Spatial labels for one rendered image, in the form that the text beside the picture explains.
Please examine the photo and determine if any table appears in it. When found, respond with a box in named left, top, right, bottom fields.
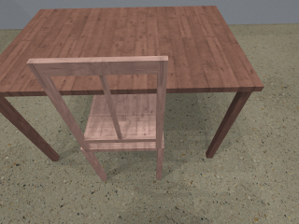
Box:
left=0, top=6, right=264, bottom=161

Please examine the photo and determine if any chair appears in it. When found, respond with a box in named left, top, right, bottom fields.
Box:
left=26, top=55, right=168, bottom=181

